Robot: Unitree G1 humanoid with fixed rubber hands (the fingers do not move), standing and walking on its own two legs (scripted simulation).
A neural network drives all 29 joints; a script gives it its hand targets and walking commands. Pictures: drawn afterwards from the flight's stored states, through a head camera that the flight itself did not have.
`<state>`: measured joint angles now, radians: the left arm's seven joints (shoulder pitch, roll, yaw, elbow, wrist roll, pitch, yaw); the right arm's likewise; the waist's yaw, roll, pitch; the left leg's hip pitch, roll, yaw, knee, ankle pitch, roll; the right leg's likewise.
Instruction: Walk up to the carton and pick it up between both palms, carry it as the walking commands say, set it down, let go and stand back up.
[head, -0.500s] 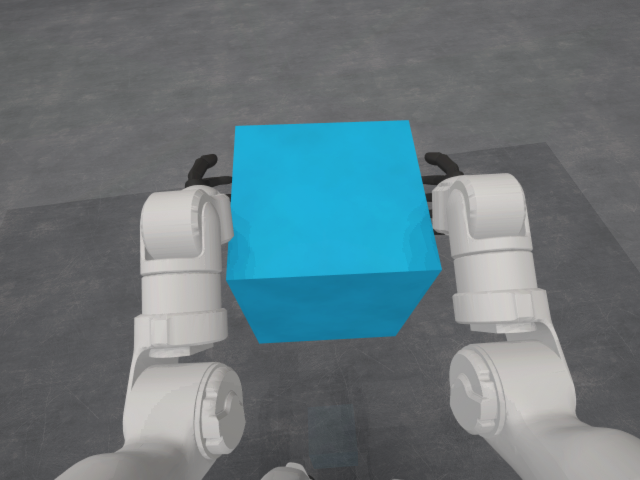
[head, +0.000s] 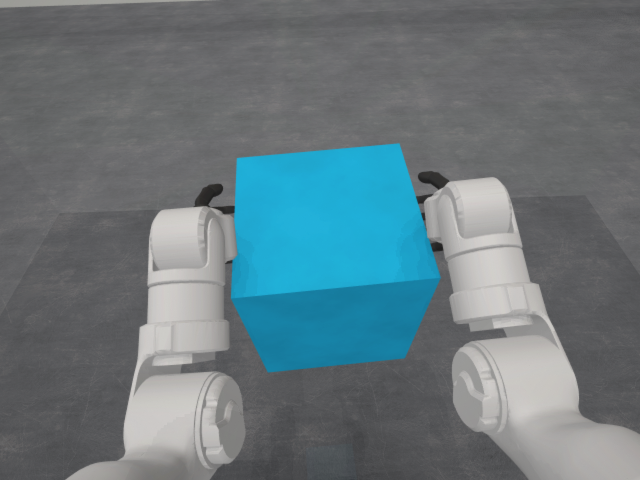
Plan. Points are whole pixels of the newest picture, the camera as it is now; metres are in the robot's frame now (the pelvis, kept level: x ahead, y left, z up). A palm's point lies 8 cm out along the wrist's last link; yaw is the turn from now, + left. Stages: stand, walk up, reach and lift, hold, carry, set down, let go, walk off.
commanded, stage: carry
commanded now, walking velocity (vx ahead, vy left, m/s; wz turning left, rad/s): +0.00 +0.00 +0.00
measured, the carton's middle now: (328, 267) +0.39 +0.00 +0.04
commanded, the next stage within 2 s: none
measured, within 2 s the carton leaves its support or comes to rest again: neither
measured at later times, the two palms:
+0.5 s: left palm (197, 258) +0.31 +0.14 +0.16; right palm (465, 249) +0.32 -0.14 +0.15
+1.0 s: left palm (207, 266) +0.31 +0.13 +0.15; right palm (472, 264) +0.31 -0.15 +0.13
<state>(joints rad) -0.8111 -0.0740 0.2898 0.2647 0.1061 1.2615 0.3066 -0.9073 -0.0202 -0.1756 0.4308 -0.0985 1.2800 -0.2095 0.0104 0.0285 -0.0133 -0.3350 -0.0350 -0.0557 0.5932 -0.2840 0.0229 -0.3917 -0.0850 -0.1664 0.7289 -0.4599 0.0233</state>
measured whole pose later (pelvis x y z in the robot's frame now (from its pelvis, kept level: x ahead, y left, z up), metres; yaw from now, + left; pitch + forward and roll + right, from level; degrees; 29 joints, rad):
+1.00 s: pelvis -0.05 +0.00 +0.00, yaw +0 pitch +1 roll +0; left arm -0.81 -0.07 0.27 0.35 0.11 1.26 0.31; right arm -0.83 -0.02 -0.19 0.45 -0.10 1.27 -0.18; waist 0.01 0.04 -0.10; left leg -0.41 -0.03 -0.05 0.59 -0.21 0.01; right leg -0.36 -0.03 -0.17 0.60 -0.27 -0.04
